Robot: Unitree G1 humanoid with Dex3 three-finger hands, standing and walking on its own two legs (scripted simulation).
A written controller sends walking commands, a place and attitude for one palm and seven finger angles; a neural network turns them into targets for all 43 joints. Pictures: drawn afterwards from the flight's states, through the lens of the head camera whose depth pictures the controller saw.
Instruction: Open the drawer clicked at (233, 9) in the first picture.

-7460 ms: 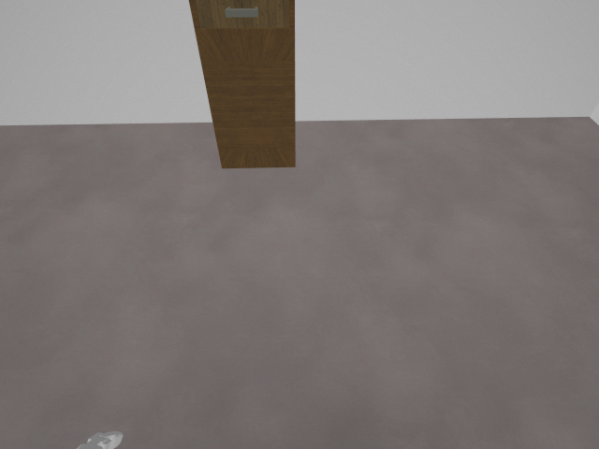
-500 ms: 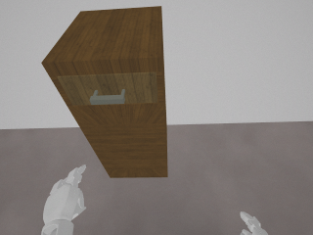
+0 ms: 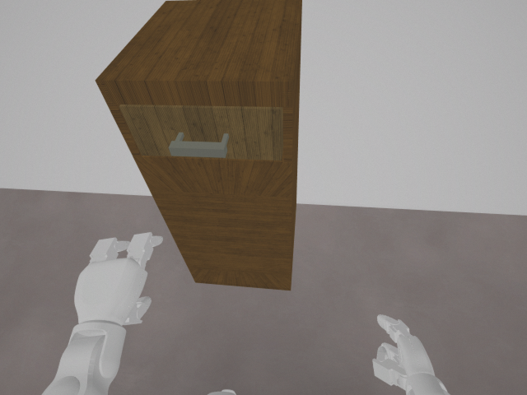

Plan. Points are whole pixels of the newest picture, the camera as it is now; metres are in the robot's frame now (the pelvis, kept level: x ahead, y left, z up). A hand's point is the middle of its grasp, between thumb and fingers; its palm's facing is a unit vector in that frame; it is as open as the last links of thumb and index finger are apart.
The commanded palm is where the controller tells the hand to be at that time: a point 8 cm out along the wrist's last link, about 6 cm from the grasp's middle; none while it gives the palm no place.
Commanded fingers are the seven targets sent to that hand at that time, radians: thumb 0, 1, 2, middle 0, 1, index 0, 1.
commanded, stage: raise the hand with hooked fingers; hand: left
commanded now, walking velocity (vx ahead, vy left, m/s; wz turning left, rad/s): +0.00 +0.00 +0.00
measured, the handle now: (200, 143) +0.59 +0.21 +0.04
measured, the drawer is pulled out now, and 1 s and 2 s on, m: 0.00 0.00 0.00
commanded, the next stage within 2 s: move the hooked fingers above the handle in 1.18 s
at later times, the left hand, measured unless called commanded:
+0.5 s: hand (114, 235) +0.30 +0.26 +0.10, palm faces +0.08 -0.10 -0.99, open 13.2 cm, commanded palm +0.27 +0.26 +0.16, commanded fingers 0.00 -0.50 0.30 -0.30 -1.20 -0.30 -1.20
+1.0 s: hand (103, 204) +0.32 +0.26 +0.14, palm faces +0.02 -0.09 -1.00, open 13.9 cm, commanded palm +0.30 +0.27 +0.21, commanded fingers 0.00 -0.50 0.30 -0.30 -1.20 -0.30 -1.20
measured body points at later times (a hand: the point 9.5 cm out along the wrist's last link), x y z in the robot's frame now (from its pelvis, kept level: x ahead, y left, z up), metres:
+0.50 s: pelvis +0.02 +0.03 +0.02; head +0.03 +0.00 +0.47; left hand +0.29 +0.26 +0.15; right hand +0.23 -0.19 -0.08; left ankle +0.04 +0.15 -0.71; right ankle -0.01 -0.09 -0.71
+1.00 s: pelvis +0.02 +0.03 +0.03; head +0.03 -0.01 +0.48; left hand +0.32 +0.27 +0.20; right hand +0.21 -0.20 -0.08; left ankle +0.04 +0.15 -0.71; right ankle -0.01 -0.09 -0.71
